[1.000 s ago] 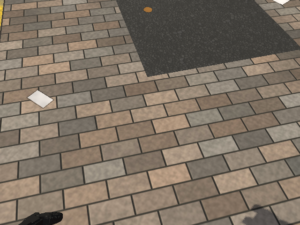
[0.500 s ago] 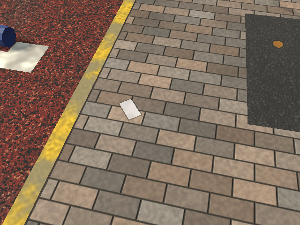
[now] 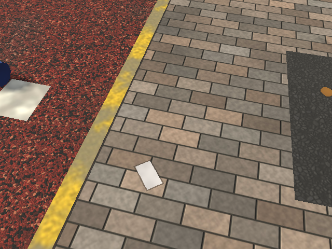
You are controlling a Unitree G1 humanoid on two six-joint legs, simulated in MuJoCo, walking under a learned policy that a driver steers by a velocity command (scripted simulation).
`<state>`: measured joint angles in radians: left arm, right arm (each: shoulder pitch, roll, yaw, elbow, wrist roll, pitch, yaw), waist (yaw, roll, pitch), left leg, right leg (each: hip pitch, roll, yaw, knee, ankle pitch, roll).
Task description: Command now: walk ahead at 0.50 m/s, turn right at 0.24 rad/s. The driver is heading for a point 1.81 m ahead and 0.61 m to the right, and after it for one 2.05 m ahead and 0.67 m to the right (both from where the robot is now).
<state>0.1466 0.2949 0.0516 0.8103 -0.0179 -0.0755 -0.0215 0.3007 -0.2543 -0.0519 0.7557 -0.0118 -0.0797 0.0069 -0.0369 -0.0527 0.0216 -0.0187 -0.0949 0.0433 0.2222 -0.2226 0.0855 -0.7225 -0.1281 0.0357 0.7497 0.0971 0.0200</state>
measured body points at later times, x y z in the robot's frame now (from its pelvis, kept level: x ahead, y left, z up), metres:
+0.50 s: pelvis +0.25 -0.05 -0.01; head +0.30 -0.08 +0.44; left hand +0.45 +0.19 -0.10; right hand +0.35 -0.36 -0.10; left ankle +0.39 +0.10 -0.69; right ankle +0.26 -0.13 -0.75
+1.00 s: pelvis +0.34 -0.05 -0.01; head +0.37 -0.07 +0.44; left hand +0.63 +0.07 -0.10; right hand +0.27 -0.36 -0.11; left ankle +0.42 +0.06 -0.75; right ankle +0.28 -0.17 -0.73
